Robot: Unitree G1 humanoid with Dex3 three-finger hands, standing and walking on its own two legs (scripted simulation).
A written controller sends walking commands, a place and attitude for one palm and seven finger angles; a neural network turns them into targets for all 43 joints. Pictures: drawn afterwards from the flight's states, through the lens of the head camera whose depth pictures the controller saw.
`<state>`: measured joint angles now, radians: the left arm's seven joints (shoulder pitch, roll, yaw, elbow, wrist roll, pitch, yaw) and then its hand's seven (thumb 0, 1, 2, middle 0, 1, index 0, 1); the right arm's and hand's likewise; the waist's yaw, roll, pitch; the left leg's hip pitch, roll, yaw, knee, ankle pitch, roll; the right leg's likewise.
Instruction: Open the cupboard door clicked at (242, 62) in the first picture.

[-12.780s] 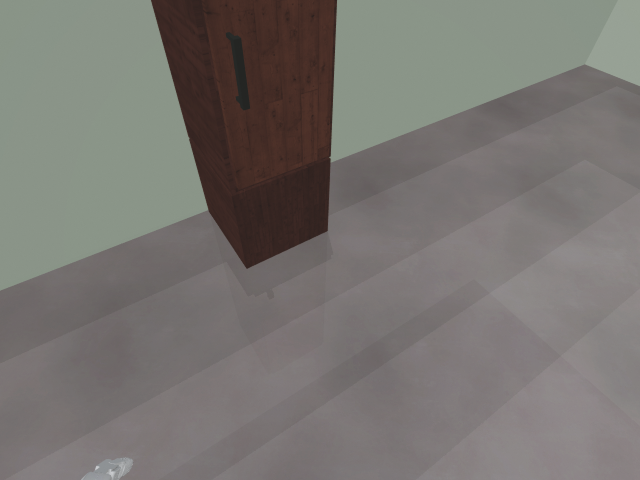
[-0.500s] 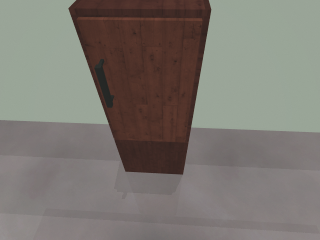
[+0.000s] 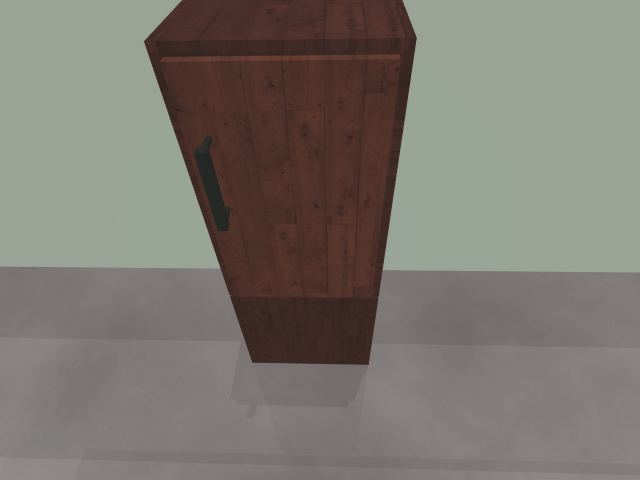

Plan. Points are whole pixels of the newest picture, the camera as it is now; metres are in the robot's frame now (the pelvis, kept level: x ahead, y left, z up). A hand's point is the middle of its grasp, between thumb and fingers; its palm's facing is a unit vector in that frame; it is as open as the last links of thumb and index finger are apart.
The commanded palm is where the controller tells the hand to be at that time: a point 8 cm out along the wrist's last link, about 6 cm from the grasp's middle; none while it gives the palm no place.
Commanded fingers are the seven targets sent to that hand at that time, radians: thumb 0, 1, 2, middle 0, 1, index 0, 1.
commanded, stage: look again from close up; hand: left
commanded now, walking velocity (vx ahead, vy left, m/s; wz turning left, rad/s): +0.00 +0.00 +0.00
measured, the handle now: (215, 185) +0.59 +0.22 +0.04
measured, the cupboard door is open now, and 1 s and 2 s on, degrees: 0 0 0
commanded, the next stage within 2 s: raise the hand with hooked fingers in 0.26 s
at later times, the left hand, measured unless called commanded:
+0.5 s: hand (176, 466) +0.16 +0.20 -0.07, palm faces +0.26 -0.95 -0.19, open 7.4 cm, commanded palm +0.12 +0.24 -0.06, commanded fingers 0.00 0.71 0.82 -0.21 -0.42 -0.21 -0.42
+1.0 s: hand (172, 445) +0.17 +0.19 -0.01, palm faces +0.00 -0.99 -0.10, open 9.9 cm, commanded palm +0.15 +0.25 -0.02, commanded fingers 0.00 0.13 0.57 -0.25 -0.80 -0.25 -0.80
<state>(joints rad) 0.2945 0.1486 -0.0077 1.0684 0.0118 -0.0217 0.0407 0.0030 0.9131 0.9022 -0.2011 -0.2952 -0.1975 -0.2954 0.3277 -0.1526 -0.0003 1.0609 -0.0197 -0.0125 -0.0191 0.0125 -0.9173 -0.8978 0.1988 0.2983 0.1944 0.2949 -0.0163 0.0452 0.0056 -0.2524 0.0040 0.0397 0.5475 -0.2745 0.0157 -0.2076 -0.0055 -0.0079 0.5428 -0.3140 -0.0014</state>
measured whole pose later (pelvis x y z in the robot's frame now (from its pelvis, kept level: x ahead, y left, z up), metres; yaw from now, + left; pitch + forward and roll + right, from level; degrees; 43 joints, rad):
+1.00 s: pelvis -0.04 -0.04 -0.09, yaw +3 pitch +11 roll -3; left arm 0.29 0.28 0.25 0.04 -0.34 -0.48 -0.43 0.01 0.36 0.67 -0.24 -0.65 -0.23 -0.65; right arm 0.17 -0.23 0.02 0.58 0.03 -0.25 -0.08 0.01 -0.90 -0.90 0.20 0.30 0.20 0.30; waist 0.05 0.04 -0.10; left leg -0.91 0.05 -0.09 1.21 -0.50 -0.04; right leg -0.81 0.03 -0.14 1.17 -0.56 -0.06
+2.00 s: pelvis -0.01 +0.01 -0.03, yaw +2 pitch +7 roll -3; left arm -0.07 0.45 0.43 0.38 -0.36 -0.19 -0.52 -0.01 -0.49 0.30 -0.30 -1.19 -0.30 -1.19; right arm 0.28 -0.27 0.06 0.56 0.05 -0.20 -0.09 0.01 -0.90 -0.90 0.21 0.30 0.20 0.30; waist 0.00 0.03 -0.07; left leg -0.62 0.01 -0.01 0.88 -0.40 0.03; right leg -0.52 0.00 -0.06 0.81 -0.42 0.01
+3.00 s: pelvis -0.02 -0.01 -0.04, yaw +0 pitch +11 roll -2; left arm -0.40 0.51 0.45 0.77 -0.29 -0.25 -0.53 -0.02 -0.49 0.30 -0.30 -1.20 -0.30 -1.20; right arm 0.32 -0.29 0.04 0.59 0.05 -0.14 -0.09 0.01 -0.90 -0.90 0.20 0.30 0.20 0.30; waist -0.05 0.01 -0.07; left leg -0.69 0.04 0.00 0.90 -0.39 0.00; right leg -0.62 0.02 -0.04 0.86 -0.42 -0.01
